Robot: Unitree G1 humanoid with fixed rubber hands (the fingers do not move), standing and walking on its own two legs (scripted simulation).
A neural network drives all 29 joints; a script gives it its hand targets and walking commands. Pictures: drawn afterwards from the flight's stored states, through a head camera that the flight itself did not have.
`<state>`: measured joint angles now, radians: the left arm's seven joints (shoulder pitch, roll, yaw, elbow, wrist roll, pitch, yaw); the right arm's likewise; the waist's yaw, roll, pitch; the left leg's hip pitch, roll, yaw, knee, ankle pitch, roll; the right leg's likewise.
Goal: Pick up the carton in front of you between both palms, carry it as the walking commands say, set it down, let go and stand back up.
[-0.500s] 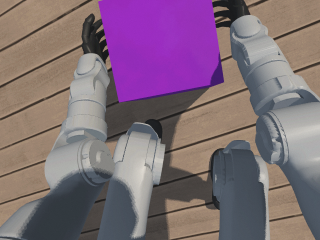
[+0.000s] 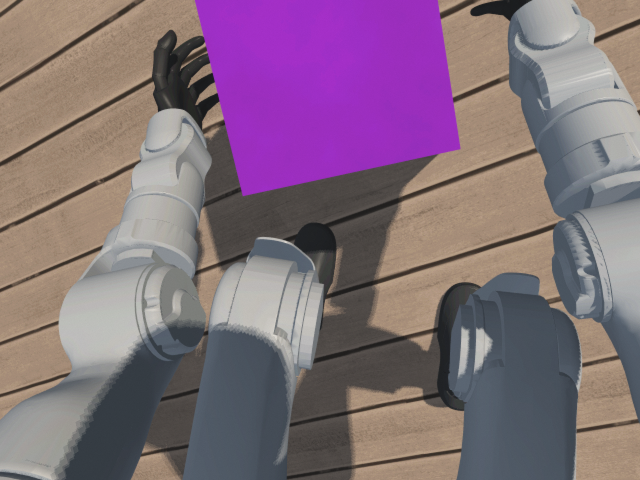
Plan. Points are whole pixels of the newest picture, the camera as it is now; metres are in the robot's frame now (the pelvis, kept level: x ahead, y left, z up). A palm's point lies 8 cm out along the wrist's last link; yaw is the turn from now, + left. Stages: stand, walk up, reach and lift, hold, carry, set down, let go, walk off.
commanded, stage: set down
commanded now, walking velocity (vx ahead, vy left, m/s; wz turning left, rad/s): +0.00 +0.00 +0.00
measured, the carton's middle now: (344, 87) +0.49 +0.08 -0.26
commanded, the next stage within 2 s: let go in 1.16 s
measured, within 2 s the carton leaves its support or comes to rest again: neither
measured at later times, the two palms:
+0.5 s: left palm (99, 102) +0.45 +0.26 -0.07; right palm out of the picture +0.58 -0.09 -0.07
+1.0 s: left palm out of the picture +0.45 +0.27 +0.08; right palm out of the picture +0.58 -0.10 +0.08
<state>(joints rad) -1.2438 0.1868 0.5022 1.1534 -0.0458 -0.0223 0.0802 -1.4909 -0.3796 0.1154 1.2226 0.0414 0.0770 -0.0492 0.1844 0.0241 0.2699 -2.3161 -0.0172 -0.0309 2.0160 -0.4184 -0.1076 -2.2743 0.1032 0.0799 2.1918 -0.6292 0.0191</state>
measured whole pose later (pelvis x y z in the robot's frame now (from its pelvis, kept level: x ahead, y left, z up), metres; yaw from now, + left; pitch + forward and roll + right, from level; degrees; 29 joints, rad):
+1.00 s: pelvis +0.03 +0.01 +0.18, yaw -1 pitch +48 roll +2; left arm -0.82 0.06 0.39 0.58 -0.09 0.17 0.12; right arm -1.18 -0.36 -0.08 0.93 -0.05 0.22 0.03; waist 0.20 -0.05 -0.11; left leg -1.91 -0.01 -0.03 1.41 -0.34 -0.05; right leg -1.84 0.05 0.06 1.54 -0.53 0.02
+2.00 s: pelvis +0.14 +0.01 +0.39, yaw -1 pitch +9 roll +1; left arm 0.22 0.20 0.01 0.38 -0.03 0.02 -0.07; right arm 0.06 -0.17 -0.10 0.54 -0.05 -0.01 -0.02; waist 0.07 0.01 0.02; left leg -0.42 -0.02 -0.05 0.49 -0.22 -0.01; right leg -0.32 0.00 0.06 0.51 -0.34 0.01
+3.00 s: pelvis +0.15 +0.03 +0.39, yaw -2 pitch +0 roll +0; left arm 0.23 0.35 0.03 0.72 0.04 0.01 0.03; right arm 0.18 -0.32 -0.05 0.78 -0.04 0.01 -0.02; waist -0.01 -0.06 0.02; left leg -0.26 -0.02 -0.03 0.54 -0.28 0.02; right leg -0.12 -0.01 0.07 0.47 -0.35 0.04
